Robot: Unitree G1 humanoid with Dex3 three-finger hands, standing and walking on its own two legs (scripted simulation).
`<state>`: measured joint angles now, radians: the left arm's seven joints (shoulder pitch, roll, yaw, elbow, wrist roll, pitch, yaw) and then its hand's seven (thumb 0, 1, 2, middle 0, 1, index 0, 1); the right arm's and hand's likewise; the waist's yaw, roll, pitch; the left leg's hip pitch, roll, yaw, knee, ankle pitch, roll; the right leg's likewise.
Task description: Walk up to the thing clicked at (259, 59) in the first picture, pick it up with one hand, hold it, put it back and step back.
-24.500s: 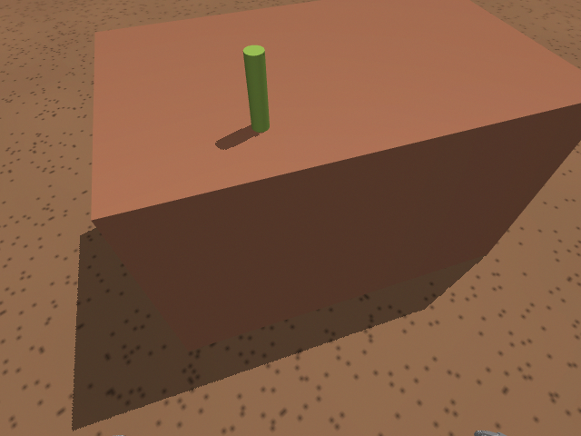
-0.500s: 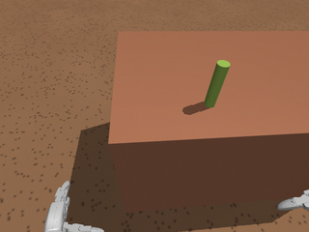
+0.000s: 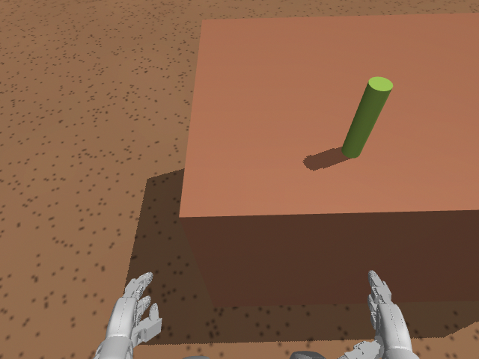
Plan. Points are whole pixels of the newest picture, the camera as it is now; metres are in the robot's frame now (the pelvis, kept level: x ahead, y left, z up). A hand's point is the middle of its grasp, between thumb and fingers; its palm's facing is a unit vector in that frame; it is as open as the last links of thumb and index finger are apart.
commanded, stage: home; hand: right
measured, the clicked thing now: (363, 121) +0.51 -0.23 +0.07
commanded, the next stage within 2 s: none
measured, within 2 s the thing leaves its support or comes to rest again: neither
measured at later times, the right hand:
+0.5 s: hand (343, 310) +0.20 -0.17 -0.11, palm faces +0.02 +0.97 -0.25, open 17.3 cm
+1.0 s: hand out of the picture +0.06 -0.28 -0.14, palm faces -0.09 +0.92 -0.37, open 17.5 cm
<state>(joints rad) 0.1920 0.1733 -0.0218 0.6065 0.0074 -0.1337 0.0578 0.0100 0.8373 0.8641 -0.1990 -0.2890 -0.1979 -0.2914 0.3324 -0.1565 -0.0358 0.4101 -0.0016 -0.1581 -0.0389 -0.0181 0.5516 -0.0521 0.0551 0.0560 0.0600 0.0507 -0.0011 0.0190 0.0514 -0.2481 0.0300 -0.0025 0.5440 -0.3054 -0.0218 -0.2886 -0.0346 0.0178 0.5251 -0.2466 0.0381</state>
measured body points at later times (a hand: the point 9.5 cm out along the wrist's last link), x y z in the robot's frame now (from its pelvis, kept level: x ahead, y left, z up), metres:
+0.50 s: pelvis +0.02 +0.00 +0.00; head +0.05 +0.00 +0.45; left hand +0.16 +0.25 -0.11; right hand +0.19 -0.22 -0.09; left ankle -0.01 +0.13 -0.73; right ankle +0.02 -0.15 -0.73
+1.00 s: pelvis -0.01 -0.02 +0.01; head -0.01 -0.01 +0.46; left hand +0.04 +0.29 -0.12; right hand +0.06 -0.32 -0.12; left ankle -0.01 +0.13 -0.73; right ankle +0.02 -0.15 -0.73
